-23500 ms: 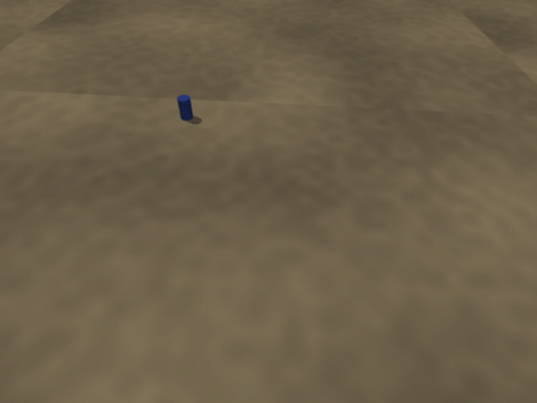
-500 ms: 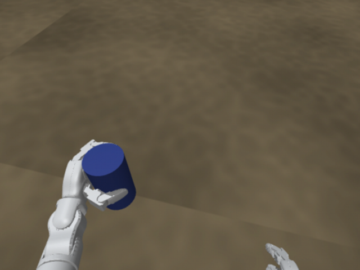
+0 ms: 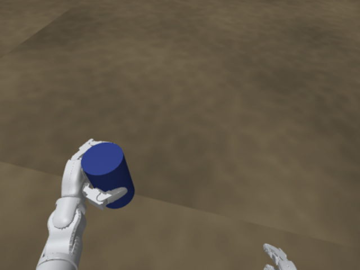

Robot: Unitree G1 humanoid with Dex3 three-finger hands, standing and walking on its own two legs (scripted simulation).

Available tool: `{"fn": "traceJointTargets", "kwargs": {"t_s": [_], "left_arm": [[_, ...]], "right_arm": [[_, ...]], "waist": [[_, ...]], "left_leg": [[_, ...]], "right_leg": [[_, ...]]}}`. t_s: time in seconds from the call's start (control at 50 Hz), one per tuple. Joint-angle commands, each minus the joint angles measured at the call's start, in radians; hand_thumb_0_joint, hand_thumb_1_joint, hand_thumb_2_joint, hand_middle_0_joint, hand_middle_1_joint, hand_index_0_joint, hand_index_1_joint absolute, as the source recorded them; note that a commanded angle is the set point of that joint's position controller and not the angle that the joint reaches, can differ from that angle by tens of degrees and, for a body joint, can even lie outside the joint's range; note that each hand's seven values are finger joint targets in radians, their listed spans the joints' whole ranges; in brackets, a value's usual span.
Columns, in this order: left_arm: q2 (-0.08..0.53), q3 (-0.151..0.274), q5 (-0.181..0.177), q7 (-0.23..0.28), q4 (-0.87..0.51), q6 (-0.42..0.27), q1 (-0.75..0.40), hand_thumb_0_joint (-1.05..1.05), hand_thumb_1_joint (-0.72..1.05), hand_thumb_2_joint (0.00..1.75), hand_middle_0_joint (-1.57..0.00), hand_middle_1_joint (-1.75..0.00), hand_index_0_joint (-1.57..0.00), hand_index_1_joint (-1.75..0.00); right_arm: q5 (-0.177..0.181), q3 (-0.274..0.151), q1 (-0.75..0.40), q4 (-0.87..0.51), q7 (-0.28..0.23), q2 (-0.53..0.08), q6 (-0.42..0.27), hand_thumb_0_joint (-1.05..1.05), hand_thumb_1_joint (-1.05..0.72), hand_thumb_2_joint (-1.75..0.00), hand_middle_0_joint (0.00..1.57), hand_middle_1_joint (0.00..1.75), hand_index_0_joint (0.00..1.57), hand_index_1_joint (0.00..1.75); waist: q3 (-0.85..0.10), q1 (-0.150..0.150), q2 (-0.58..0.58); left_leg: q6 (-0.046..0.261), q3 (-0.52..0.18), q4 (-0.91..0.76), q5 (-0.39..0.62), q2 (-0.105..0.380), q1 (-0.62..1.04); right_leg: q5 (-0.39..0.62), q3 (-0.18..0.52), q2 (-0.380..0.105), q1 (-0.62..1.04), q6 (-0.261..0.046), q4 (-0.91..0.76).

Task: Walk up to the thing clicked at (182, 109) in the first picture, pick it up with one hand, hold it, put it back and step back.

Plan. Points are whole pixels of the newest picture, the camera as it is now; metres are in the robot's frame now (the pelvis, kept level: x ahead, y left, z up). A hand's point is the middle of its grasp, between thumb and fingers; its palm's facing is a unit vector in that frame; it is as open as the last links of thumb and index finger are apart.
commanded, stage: crouch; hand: left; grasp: from the side
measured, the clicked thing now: (110, 177) +0.32 +0.16 +0.03
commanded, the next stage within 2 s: lower in 1.80 s
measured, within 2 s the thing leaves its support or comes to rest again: neither
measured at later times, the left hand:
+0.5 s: hand (118, 201) +0.35 +0.18 -0.16, palm faces +0.04 -1.00 +0.00, open 11.4 cm
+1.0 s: hand (125, 223) +0.35 +0.19 -0.39, palm faces +0.09 -1.00 -0.02, open 11.4 cm
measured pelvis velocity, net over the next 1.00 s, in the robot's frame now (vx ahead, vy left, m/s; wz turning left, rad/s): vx -0.08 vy -0.01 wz -0.07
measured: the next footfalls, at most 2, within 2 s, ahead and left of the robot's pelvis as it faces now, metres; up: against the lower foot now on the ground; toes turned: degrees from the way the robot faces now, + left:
none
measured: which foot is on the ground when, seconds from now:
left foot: down 0.00-1.00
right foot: down 0.00-1.00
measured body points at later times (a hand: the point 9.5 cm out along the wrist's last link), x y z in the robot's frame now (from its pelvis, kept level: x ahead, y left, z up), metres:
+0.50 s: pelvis -0.03 -0.01 -0.14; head +0.11 +0.03 +0.28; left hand +0.34 +0.23 -0.16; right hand +0.10 -0.27 -0.25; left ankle +0.02 +0.12 -0.70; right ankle +0.01 -0.14 -0.70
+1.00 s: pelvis -0.08 -0.01 -0.34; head +0.11 +0.03 +0.06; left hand +0.34 +0.24 -0.38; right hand +0.03 -0.27 -0.46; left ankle +0.02 +0.12 -0.70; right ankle +0.01 -0.14 -0.70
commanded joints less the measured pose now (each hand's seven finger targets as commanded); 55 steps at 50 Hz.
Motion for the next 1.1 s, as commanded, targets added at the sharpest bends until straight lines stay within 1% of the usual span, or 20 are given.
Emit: {"fn": "traceJointTargets", "kwargs": {"t_s": [0.0, 0.04, 0.06, 0.16, 0.2, 0.26, 0.32, 0.36, 0.38, 0.4, 0.48, 0.52, 0.68, 0.72, 0.74, 0.78, 0.9, 0.98, 1.04, 1.08], "left_arm": [[0.119, 0.079, -0.026, 0.014, -0.186, -0.110, -0.310, 0.00, 0.16, 1.18, -1.23, -1.35, -1.25, -1.34], [0.098, 0.065, -0.024, 0.006, -0.167, -0.138, -0.333, 0.00, 0.19, 1.19, -1.23, -1.35, -1.24, -1.35], [0.118, 0.087, -0.022, 0.004, -0.148, -0.153, -0.346, 0.00, 0.19, 1.20, -1.23, -1.36, -1.25, -1.36], [0.118, 0.096, -0.026, -0.020, -0.069, -0.251, -0.400, 0.00, 0.13, 1.20, -1.23, -1.37, -1.24, -1.37], [0.150, 0.130, -0.024, -0.036, -0.017, -0.296, -0.415, 0.00, 0.12, 1.21, -1.23, -1.37, -1.24, -1.37], [0.136, 0.119, -0.034, -0.070, 0.039, -0.367, -0.451, 0.00, 0.08, 1.22, -1.25, -1.40, -1.27, -1.40], [0.185, 0.165, -0.037, -0.085, 0.090, -0.425, -0.491, 0.00, 0.08, 1.22, -1.25, -1.39, -1.27, -1.39], [0.216, 0.198, -0.039, -0.089, 0.125, -0.449, -0.498, 0.00, 0.08, 1.21, -1.24, -1.37, -1.25, -1.38], [0.201, 0.188, -0.041, -0.095, 0.149, -0.460, -0.491, 0.00, 0.06, 1.20, -1.24, -1.36, -1.24, -1.37], [0.243, 0.218, -0.038, -0.098, 0.120, -0.471, -0.527, 0.00, 0.08, 1.20, -1.23, -1.35, -1.24, -1.36], [0.227, 0.218, -0.037, -0.097, 0.148, -0.484, -0.542, 0.00, 0.08, 1.22, -1.22, -1.34, -1.22, -1.35], [0.249, 0.239, -0.041, -0.094, 0.145, -0.481, -0.560, 0.00, 0.08, 1.24, -1.23, -1.35, -1.22, -1.37], [0.247, 0.233, -0.020, -0.108, 0.251, -0.492, -0.685, 0.00, 0.11, 1.25, -1.22, -1.36, -1.22, -1.37], [0.277, 0.253, -0.004, -0.107, 0.303, -0.502, -0.714, 0.00, 0.09, 1.24, -1.20, -1.35, -1.21, -1.36], [0.315, 0.285, 0.003, -0.103, 0.316, -0.509, -0.730, 0.00, 0.11, 1.24, -1.20, -1.35, -1.20, -1.36], [0.318, 0.300, 0.013, -0.104, 0.335, -0.520, -0.737, 0.00, 0.10, 1.27, -1.20, -1.36, -1.20, -1.37], [0.457, 0.387, 0.033, -0.074, 0.297, -0.549, -0.871, 0.00, 0.05, 1.28, -1.19, -1.36, -1.20, -1.38], [0.459, 0.380, 0.037, -0.074, 0.349, -0.539, -0.907, 0.00, 0.09, 1.27, -1.19, -1.35, -1.19, -1.37], [0.447, 0.347, 0.047, -0.083, 0.383, -0.533, -0.937, 0.00, 0.06, 1.23, -1.18, -1.32, -1.18, -1.34], [0.455, 0.348, 0.051, -0.090, 0.410, -0.525, -0.923, 0.00, 0.07, 1.22, -1.17, -1.31, -1.17, -1.32]], "right_arm": [[0.001, -0.065, -0.041, -0.110, 0.003, -0.147, -0.040, 0.00, -0.88, -0.90, 0.20, 0.30, 0.20, 0.30], [-0.003, -0.068, -0.046, -0.112, 0.012, -0.148, -0.042, 0.00, -0.88, -0.90, 0.20, 0.30, 0.20, 0.30], [-0.005, -0.069, -0.046, -0.106, 0.014, -0.147, -0.047, 0.00, -0.88, -0.90, 0.20, 0.30, 0.20, 0.30], [-0.020, -0.071, -0.032, -0.093, 0.029, -0.147, -0.057, 0.00, -0.89, -0.91, 0.20, 0.30, 0.20, 0.30], [-0.027, -0.079, -0.017, -0.088, 0.035, -0.157, -0.061, 0.00, -0.89, -0.91, 0.20, 0.30, 0.20, 0.30], [-0.036, -0.076, -0.030, -0.087, 0.045, -0.165, -0.070, 0.00, -0.90, -0.91, 0.20, 0.30, 0.20, 0.30], [-0.046, -0.070, -0.025, -0.082, 0.049, -0.171, -0.071, 0.00, -0.90, -0.91, 0.20, 0.30, 0.20, 0.30], [-0.049, -0.066, -0.028, -0.090, 0.052, -0.179, -0.066, 0.00, -0.90, -0.91, 0.20, 0.30, 0.20, 0.30], [-0.051, -0.065, -0.024, -0.086, 0.056, -0.186, -0.062, 0.00, -0.90, -0.91, 0.20, 0.30, 0.20, 0.30], [-0.054, -0.067, -0.034, -0.090, 0.056, -0.196, -0.061, 0.00, -0.90, -0.91, 0.20, 0.30, 0.20, 0.30], [-0.068, -0.066, -0.025, -0.081, 0.062, -0.205, -0.045, 0.00, -0.91, -0.91, 0.20, 0.30, 0.20, 0.30], [-0.067, -0.069, -0.032, -0.079, 0.064, -0.211, -0.040, 0.00, -0.91, -0.91, 0.20, 0.30, 0.20, 0.30], [-0.084, -0.072, -0.014, -0.025, 0.083, -0.228, -0.035, 0.00, -0.91, -0.91, 0.20, 0.30, 0.20, 0.30], [-0.093, -0.066, -0.019, -0.014, 0.087, -0.227, -0.036, 0.00, -0.91, -0.91, 0.20, 0.30, 0.20, 0.30], [-0.100, -0.059, -0.018, -0.008, 0.091, -0.226, -0.035, 0.00, -0.91, -0.91, 0.20, 0.30, 0.20, 0.30], [-0.108, -0.050, -0.029, -0.012, 0.099, -0.228, -0.030, 0.00, -0.91, -0.91, 0.20, 0.30, 0.20, 0.30], [-0.119, -0.036, -0.053, -0.017, 0.106, -0.237, -0.016, 0.00, -0.91, -0.91, 0.20, 0.30, 0.20, 0.30], [-0.120, -0.027, -0.055, -0.003, 0.105, -0.252, -0.009, 0.00, -0.91, -0.91, 0.20, 0.30, 0.20, 0.30], [-0.127, -0.017, -0.053, 0.010, 0.105, -0.256, -0.006, 0.00, -0.91, -0.91, 0.20, 0.30, 0.20, 0.30], [-0.132, -0.012, -0.045, 0.030, 0.106, -0.269, -0.004, 0.00, -0.91, -0.91, 0.20, 0.30, 0.20, 0.30]], "waist": [[-0.209, -0.008, 0.015], [-0.182, -0.017, 0.004], [-0.202, -0.017, 0.009], [-0.313, -0.038, 0.017], [-0.368, -0.046, 0.003], [-0.435, -0.049, 0.035], [-0.528, -0.046, 0.064], [-0.565, -0.035, 0.058], [-0.596, -0.038, 0.074], [-0.619, -0.019, 0.116], [-0.723, -0.031, 0.130], [-0.756, -0.026, 0.127], [-0.774, -0.089, 0.081], [-0.762, -0.088, 0.084], [-0.769, -0.075, 0.098], [-0.782, -0.070, 0.118], [-0.768, -0.071, 0.162], [-0.737, -0.103, 0.180], [-0.692, -0.129, 0.152], [-0.675, -0.130, 0.168]], "left_leg": [[0.013, -0.002, -0.116, 0.145, -0.021, 0.081], [0.014, -0.006, -0.097, 0.103, -0.022, 0.043], [0.015, -0.004, -0.073, 0.087, -0.025, 0.024], [0.020, -0.006, 0.074, 0.117, -0.033, -0.069], [0.027, -0.008, 0.152, 0.108, -0.035, -0.140], [0.025, -0.021, 0.280, 0.077, -0.037, -0.255], [0.027, -0.029, 0.409, 0.070, -0.041, -0.378], [0.029, -0.032, 0.480, 0.063, -0.040, -0.474], [0.025, -0.039, 0.504, 0.082, -0.039, -0.486], [0.020, -0.041, 0.521, 0.070, -0.038, -0.491], [0.020, -0.047, 0.639, 0.124, -0.033, -0.564], [0.021, -0.048, 0.680, 0.117, -0.031, -0.597], [0.027, -0.058, 0.869, 0.027, -0.030, -0.806], [0.028, -0.053, 0.917, -0.015, -0.031, -0.869], [0.027, -0.046, 0.946, -0.012, -0.030, -0.892], [0.025, -0.044, 0.984, -0.011, -0.031, -0.911], [0.020, -0.015, 1.058, -0.248, -0.035, -1.081], [0.021, -0.018, 1.105, -0.296, -0.034, -1.134], [0.028, -0.011, 1.157, -0.336, -0.038, -1.210], [0.025, -0.019, 1.176, -0.337, -0.036, -1.203]], "right_leg": [[0.173, -0.023, 0.030, -0.010, -0.036, -0.070], [0.138, -0.022, 0.029, -0.052, -0.037, -0.049], [0.126, -0.017, 0.026, -0.067, -0.037, -0.030], [0.158, -0.007, 0.022, -0.181, -0.036, 0.090], [0.149, -0.002, 0.021, -0.252, -0.035, 0.152], [0.101, -0.006, 0.026, -0.414, -0.043, 0.284], [0.086, 0.003, 0.022, -0.523, -0.045, 0.402], [0.072, 0.018, 0.021, -0.571, -0.044, 0.462], [0.076, 0.009, 0.022, -0.616, -0.048, 0.508], [0.049, 0.007, 0.026, -0.668, -0.054, 0.545], [0.083, 0.004, 0.029, -0.765, -0.055, 0.658], [0.070, 0.003, 0.034, -0.808, -0.057, 0.698], [0.000, -0.030, 0.041, -1.021, -0.061, 0.889], [-0.038, -0.029, 0.042, -1.074, -0.062, 0.929], [-0.036, -0.026, 0.039, -1.078, -0.061, 0.955], [-0.043, -0.037, 0.039, -1.130, -0.064, 1.007], [-0.226, -0.026, 0.043, -1.184, -0.060, 1.074], [-0.250, -0.058, 0.046, -1.264, -0.060, 1.142], [-0.285, -0.057, 0.046, -1.288, -0.053, 1.150], [-0.278, -0.077, 0.049, -1.327, -0.055, 1.184]]}}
